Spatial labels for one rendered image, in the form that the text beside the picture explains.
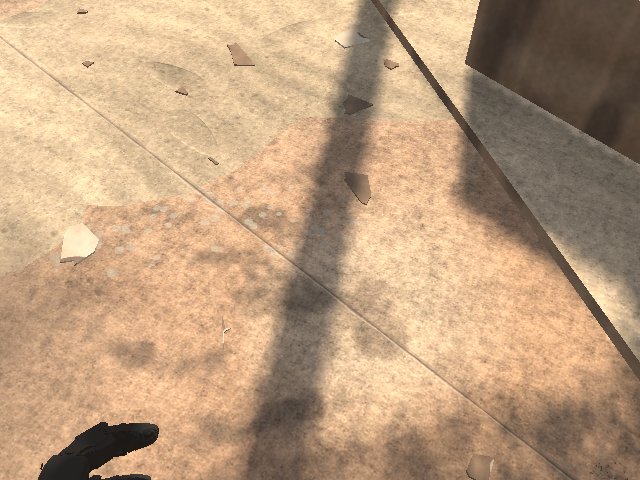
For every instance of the robot left hand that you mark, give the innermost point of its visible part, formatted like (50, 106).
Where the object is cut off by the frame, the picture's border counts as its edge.
(95, 447)

